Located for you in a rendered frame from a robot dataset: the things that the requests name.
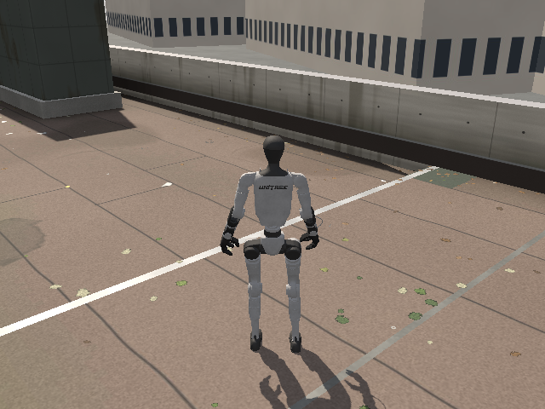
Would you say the left robot hand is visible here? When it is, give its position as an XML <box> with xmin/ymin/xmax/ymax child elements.
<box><xmin>220</xmin><ymin>235</ymin><xmax>239</xmax><ymax>256</ymax></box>

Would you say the robot torso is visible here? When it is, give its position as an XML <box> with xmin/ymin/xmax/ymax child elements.
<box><xmin>253</xmin><ymin>168</ymin><xmax>293</xmax><ymax>256</ymax></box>

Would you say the right robot hand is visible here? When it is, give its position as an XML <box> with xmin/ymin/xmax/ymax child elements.
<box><xmin>300</xmin><ymin>233</ymin><xmax>319</xmax><ymax>250</ymax></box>

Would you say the robot right upper arm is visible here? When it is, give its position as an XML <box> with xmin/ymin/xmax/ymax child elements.
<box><xmin>291</xmin><ymin>172</ymin><xmax>313</xmax><ymax>219</ymax></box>

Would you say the robot left upper arm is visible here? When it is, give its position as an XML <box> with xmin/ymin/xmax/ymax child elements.
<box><xmin>232</xmin><ymin>172</ymin><xmax>255</xmax><ymax>219</ymax></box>

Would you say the robot right shin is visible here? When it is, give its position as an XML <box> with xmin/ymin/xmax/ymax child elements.
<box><xmin>289</xmin><ymin>284</ymin><xmax>301</xmax><ymax>341</ymax></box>

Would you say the robot left forearm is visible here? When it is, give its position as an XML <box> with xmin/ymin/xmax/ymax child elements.
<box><xmin>222</xmin><ymin>206</ymin><xmax>240</xmax><ymax>239</ymax></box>

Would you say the robot right forearm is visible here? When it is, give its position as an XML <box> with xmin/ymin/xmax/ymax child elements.
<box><xmin>303</xmin><ymin>206</ymin><xmax>318</xmax><ymax>236</ymax></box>

